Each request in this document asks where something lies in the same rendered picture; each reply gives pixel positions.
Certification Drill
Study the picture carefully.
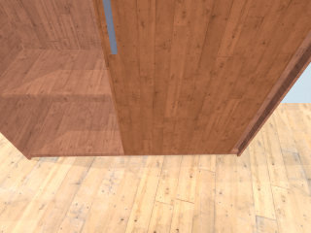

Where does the handle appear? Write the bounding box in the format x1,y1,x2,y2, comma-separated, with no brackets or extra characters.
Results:
102,0,118,54

